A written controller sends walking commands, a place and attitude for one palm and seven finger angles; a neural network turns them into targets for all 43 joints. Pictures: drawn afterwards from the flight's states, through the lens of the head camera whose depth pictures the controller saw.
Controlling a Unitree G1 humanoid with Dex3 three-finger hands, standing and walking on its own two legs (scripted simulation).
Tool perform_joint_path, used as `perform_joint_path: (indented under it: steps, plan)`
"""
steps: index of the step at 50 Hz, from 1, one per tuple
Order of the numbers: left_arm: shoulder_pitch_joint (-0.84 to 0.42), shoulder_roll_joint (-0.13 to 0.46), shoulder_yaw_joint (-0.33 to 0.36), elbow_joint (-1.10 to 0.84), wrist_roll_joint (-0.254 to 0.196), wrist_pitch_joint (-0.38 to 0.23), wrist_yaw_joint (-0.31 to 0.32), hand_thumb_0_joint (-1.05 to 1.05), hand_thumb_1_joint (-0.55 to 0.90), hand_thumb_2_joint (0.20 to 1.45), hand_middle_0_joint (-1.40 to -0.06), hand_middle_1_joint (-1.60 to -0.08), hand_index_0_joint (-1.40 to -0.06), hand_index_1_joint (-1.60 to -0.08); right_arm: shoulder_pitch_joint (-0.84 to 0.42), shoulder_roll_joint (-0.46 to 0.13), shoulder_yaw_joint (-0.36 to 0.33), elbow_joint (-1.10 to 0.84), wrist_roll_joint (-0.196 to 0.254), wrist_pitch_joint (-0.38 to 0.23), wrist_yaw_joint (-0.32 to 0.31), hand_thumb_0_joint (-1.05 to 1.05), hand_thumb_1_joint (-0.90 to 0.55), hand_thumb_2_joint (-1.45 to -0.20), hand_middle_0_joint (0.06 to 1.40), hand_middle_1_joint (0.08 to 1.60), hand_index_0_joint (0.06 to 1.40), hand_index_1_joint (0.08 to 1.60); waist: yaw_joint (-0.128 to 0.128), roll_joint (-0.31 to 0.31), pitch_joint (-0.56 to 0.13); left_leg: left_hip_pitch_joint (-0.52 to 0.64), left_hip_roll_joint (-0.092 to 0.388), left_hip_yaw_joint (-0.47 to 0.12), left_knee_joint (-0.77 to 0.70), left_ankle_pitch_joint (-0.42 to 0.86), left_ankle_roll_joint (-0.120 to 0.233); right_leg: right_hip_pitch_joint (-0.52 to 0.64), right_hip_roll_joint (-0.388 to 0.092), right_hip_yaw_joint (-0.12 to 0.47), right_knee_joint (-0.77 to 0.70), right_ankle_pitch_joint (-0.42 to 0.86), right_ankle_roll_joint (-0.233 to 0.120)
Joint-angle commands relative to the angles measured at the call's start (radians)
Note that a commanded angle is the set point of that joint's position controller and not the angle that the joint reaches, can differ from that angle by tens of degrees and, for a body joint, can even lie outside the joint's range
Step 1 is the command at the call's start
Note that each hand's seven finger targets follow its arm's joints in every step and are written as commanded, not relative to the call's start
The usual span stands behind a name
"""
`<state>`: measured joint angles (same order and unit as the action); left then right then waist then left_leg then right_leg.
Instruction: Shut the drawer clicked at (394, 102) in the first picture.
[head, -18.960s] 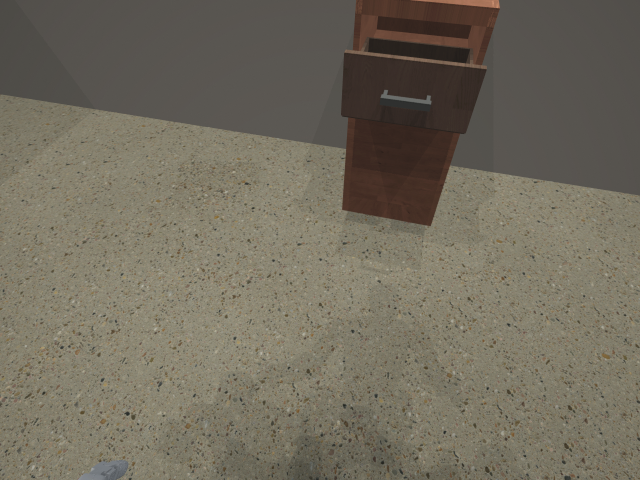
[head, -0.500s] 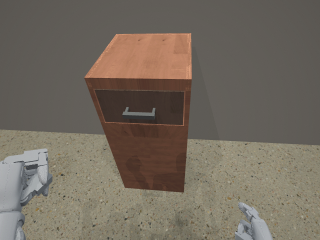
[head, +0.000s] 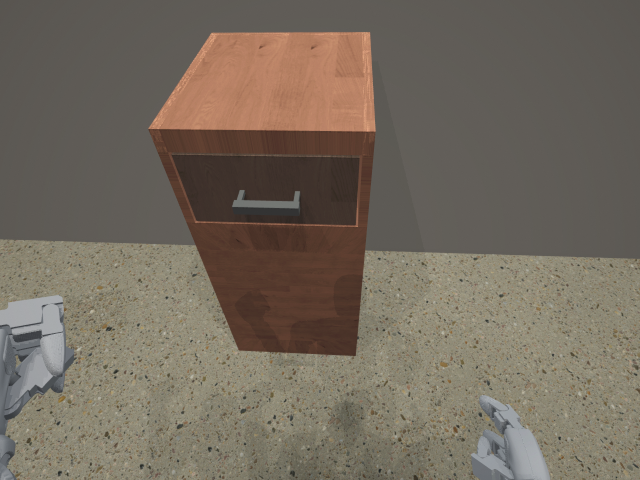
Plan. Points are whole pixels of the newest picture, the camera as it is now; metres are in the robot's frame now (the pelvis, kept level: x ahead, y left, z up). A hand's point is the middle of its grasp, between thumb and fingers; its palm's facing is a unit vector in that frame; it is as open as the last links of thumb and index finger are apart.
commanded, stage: step back with the hand held close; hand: left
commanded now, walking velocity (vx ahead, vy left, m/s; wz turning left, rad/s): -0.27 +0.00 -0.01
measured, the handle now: (268, 201) +0.62 +0.15 -0.04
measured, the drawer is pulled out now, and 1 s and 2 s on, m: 0.00 0.00 0.00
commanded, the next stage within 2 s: stop stepping back and stand still in 1.18 s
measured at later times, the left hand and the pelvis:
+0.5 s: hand (23, 424) +0.14 +0.25 +0.15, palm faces +0.34 -0.81 -0.48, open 3.3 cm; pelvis -0.05 +0.02 -0.01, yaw +0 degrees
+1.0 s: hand out of the picture +0.07 +0.23 +0.16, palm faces +0.25 -0.81 -0.53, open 3.3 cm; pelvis -0.12 +0.00 -0.01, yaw +1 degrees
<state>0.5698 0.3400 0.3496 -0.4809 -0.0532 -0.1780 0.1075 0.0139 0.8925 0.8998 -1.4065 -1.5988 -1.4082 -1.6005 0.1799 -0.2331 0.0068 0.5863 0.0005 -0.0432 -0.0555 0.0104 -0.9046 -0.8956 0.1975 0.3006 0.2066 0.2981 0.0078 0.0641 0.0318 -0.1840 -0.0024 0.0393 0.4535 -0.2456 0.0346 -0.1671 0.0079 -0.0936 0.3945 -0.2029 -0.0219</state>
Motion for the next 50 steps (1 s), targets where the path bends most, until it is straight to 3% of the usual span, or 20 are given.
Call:
perform_joint_path:
  steps: [1,9,12,18,23,26,28,29,31,32,34,35,37,40,42,43,45,47,49,50]
  plan:
    - [0.066,0.186,0.120,-0.243,-0.009,-0.063,0.024,0.000,0.900,0.900,-1.400,-1.600,-1.400,-1.600,-0.103,-0.110,-0.059,-0.177,0.005,-0.021,-0.017,0.000,-0.900,-0.900,0.200,0.300,0.200,0.300,0.001,-0.047,-0.183,-0.040,0.066,-0.096,-0.051,0.313,0.013,0.096,-0.092,0.102,0.014,0.305,0.013]
    - [0.083,0.207,0.139,-0.293,-0.006,-0.062,0.038,0.000,0.900,0.900,-1.400,-1.600,-1.400,-1.600,-0.099,-0.111,-0.067,-0.197,0.007,-0.008,-0.036,0.000,-0.900,-0.900,0.200,0.300,0.200,0.300,0.004,0.001,-0.182,-0.129,0.098,-0.133,-0.077,0.310,0.020,0.093,-0.058,0.094,0.100,0.272,0.025]
    - [0.075,0.203,0.138,-0.293,0.002,-0.065,0.036,0.000,0.900,0.900,-1.400,-1.600,-1.400,-1.600,-0.106,-0.119,-0.069,-0.201,0.003,-0.016,-0.036,0.000,-0.900,-0.900,0.200,0.300,0.200,0.300,0.007,0.024,-0.147,-0.238,0.119,-0.161,-0.125,0.165,0.037,0.113,-0.041,0.102,0.138,0.181,0.028]
    - [0.058,0.199,0.145,-0.288,0.019,-0.082,0.042,0.000,0.900,0.900,-1.400,-1.600,-1.400,-1.600,-0.096,-0.118,-0.069,-0.207,0.006,-0.033,-0.034,0.000,-0.900,-0.900,0.200,0.300,0.200,0.300,-0.008,-0.035,-0.094,-0.427,0.114,-0.173,-0.138,-0.170,0.057,0.147,-0.052,0.149,0.135,0.085,0.024]
    - [0.048,0.204,0.140,-0.316,0.013,-0.099,0.051,0.000,0.900,0.900,-1.400,-1.600,-1.400,-1.600,-0.074,-0.111,-0.069,-0.196,0.001,-0.041,-0.029,0.000,-0.900,-0.900,0.200,0.300,0.200,0.300,-0.022,-0.098,-0.095,-0.310,0.050,-0.126,-0.002,-0.181,0.027,-0.033,-0.122,0.220,-0.028,-0.095,-0.010]
    - [0.041,0.204,0.127,-0.330,0.009,-0.114,0.063,0.000,0.900,0.900,-1.400,-1.600,-1.400,-1.600,-0.062,-0.114,-0.068,-0.180,-0.001,-0.044,-0.029,0.000,-0.900,-0.900,0.200,0.300,0.200,0.300,-0.032,-0.078,-0.087,-0.204,0.037,-0.121,0.055,-0.169,0.012,-0.174,-0.143,0.204,-0.082,-0.211,-0.025]
    - [0.048,0.211,0.134,-0.346,0.012,-0.123,0.069,0.000,0.900,0.900,-1.400,-1.600,-1.400,-1.600,-0.069,-0.118,-0.065,-0.179,-0.003,-0.051,-0.037,0.000,-0.900,-0.900,0.200,0.300,0.200,0.300,-0.032,-0.010,-0.084,-0.231,0.071,-0.163,-0.033,-0.201,0.023,-0.150,-0.095,0.158,-0.039,-0.219,-0.003]
    - [0.060,0.212,0.140,-0.347,0.018,-0.127,0.070,0.000,0.900,0.900,-1.400,-1.600,-1.400,-1.600,-0.074,-0.126,-0.064,-0.182,-0.004,-0.055,-0.039,0.000,-0.900,-0.900,0.200,0.300,0.200,0.300,-0.029,0.048,-0.083,-0.304,0.114,-0.214,-0.130,-0.258,0.039,-0.075,-0.047,0.125,0.030,-0.196,0.016]
    - [0.049,0.217,0.161,-0.359,0.041,-0.134,0.067,0.000,0.900,0.900,-1.400,-1.600,-1.400,-1.600,-0.096,-0.130,-0.064,-0.195,-0.007,-0.065,-0.044,0.000,-0.900,-0.900,0.200,0.300,0.200,0.300,-0.011,0.169,-0.088,-0.540,0.224,-0.346,-0.307,-0.385,0.092,0.154,0.043,0.098,0.304,-0.015,0.037]
    - [0.043,0.229,0.175,-0.362,0.042,-0.134,0.063,0.000,0.900,0.900,-1.400,-1.600,-1.400,-1.600,-0.095,-0.116,-0.068,-0.198,-0.007,-0.069,-0.047,0.000,-0.900,-0.900,0.200,0.300,0.200,0.300,-0.006,0.143,-0.109,-0.507,0.231,-0.348,-0.280,-0.285,0.092,0.147,0.046,0.107,0.328,0.037,0.037]
    - [0.076,0.229,0.193,-0.329,0.043,-0.142,0.056,0.000,0.900,0.900,-1.400,-1.600,-1.400,-1.600,-0.093,-0.117,-0.079,-0.193,-0.010,-0.084,-0.043,0.000,-0.900,-0.900,0.200,0.300,0.200,0.300,-0.002,0.080,-0.125,-0.506,0.231,-0.318,-0.230,-0.214,0.108,0.155,0.053,0.137,0.332,-0.032,0.038]
    - [0.091,0.218,0.192,-0.320,0.042,-0.148,0.051,0.000,0.900,0.900,-1.400,-1.600,-1.400,-1.600,-0.083,-0.121,-0.080,-0.188,-0.014,-0.090,-0.038,0.000,-0.900,-0.900,0.200,0.300,0.200,0.300,-0.003,0.086,-0.106,-0.508,0.227,-0.317,-0.226,-0.199,0.111,0.146,0.060,0.139,0.310,-0.051,0.035]
    - [0.103,0.207,0.177,-0.330,0.029,-0.158,0.038,0.000,0.900,0.900,-1.400,-1.600,-1.400,-1.600,-0.074,-0.128,-0.081,-0.171,-0.020,-0.102,-0.029,0.000,-0.900,-0.900,0.200,0.300,0.200,0.300,-0.009,0.090,-0.114,-0.406,0.215,-0.300,-0.190,-0.031,0.102,0.098,0.060,0.140,0.245,-0.008,0.031]
    - [0.092,0.210,0.155,-0.360,0.006,-0.174,0.025,0.000,0.900,0.900,-1.400,-1.600,-1.400,-1.600,-0.058,-0.122,-0.077,-0.129,-0.020,-0.106,-0.017,0.000,-0.900,-0.900,0.200,0.300,0.200,0.300,-0.003,0.059,-0.252,-0.089,0.196,-0.234,-0.080,0.407,0.078,-0.016,0.045,0.147,0.159,0.055,0.034]
    - [0.103,0.232,0.168,-0.386,0.001,-0.173,0.026,0.000,0.900,0.900,-1.400,-1.600,-1.400,-1.600,-0.055,-0.118,-0.078,-0.123,-0.023,-0.103,-0.007,0.000,-0.900,-0.900,0.200,0.300,0.200,0.300,0.002,0.067,-0.344,0.055,0.191,-0.195,-0.029,0.590,0.063,-0.043,0.031,0.152,0.141,0.112,0.043]
    - [0.118,0.223,0.157,-0.379,-0.004,-0.165,0.024,0.000,0.900,0.900,-1.400,-1.600,-1.400,-1.600,-0.055,-0.113,-0.076,-0.129,-0.017,-0.095,-0.001,0.000,-0.900,-0.900,0.200,0.300,0.200,0.300,-0.005,0.055,-0.357,0.094,0.180,-0.164,-0.007,0.613,0.056,-0.071,0.022,0.156,0.135,0.131,0.053]
    - [0.125,0.246,0.182,-0.385,-0.011,-0.158,0.024,0.000,0.900,0.900,-1.400,-1.600,-1.400,-1.600,-0.080,-0.113,-0.083,-0.153,-0.007,-0.081,0.002,0.000,-0.900,-0.900,0.200,0.300,0.200,0.300,-0.003,0.001,-0.337,0.023,0.166,-0.142,0.002,0.447,0.046,-0.067,0.011,0.159,0.115,0.132,0.062]
    - [0.136,0.279,0.220,-0.370,-0.011,-0.153,0.026,0.000,0.900,0.900,-1.400,-1.600,-1.400,-1.600,-0.105,-0.102,-0.083,-0.176,0.000,-0.059,-0.003,0.000,-0.900,-0.900,0.200,0.300,0.200,0.300,-0.013,-0.090,-0.278,-0.113,0.104,-0.108,0.049,0.157,0.017,-0.062,-0.061,0.243,0.041,0.238,0.043]
    - [0.119,0.271,0.206,-0.323,-0.021,-0.150,0.032,0.000,0.900,0.900,-1.400,-1.600,-1.400,-1.600,-0.099,-0.083,-0.084,-0.171,0.015,-0.038,-0.006,0.000,-0.900,-0.900,0.200,0.300,0.200,0.300,-0.025,-0.208,-0.181,-0.104,-0.016,-0.054,0.281,-0.063,-0.034,-0.274,-0.238,0.408,-0.143,0.108,-0.051]
    - [0.100,0.272,0.206,-0.299,-0.020,-0.142,0.041,0.000,0.900,0.900,-1.400,-1.600,-1.400,-1.600,-0.113,-0.073,-0.089,-0.157,0.010,-0.029,-0.009,0.000,-0.900,-0.900,0.200,0.300,0.200,0.300,-0.016,-0.218,-0.147,-0.141,-0.029,-0.077,0.449,-0.123,-0.045,-0.329,-0.299,0.446,-0.176,0.080,-0.107]
